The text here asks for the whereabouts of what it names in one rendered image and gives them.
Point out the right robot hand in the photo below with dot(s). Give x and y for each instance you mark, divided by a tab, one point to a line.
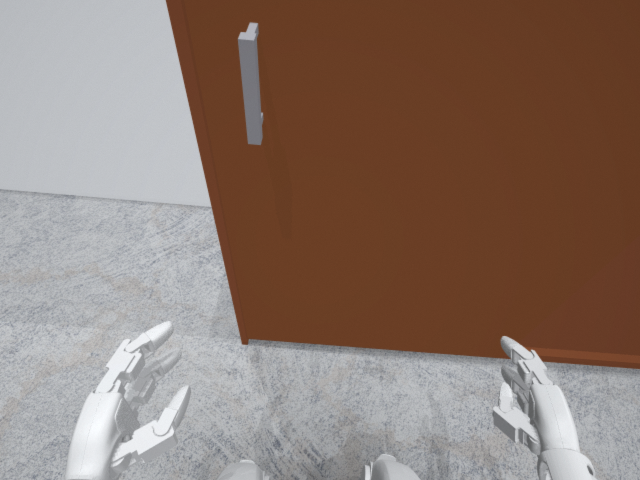
543	401

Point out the left robot hand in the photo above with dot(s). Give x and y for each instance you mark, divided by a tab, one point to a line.
96	451

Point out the wardrobe door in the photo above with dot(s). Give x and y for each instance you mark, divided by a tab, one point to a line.
602	316
433	174

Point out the right robot shin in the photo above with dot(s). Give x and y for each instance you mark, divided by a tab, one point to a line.
386	457

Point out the robot right forearm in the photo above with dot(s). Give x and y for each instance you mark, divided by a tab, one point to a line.
564	464

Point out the right robot thigh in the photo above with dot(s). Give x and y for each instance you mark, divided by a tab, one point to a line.
387	470

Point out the handle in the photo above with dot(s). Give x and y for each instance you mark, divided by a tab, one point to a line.
248	53

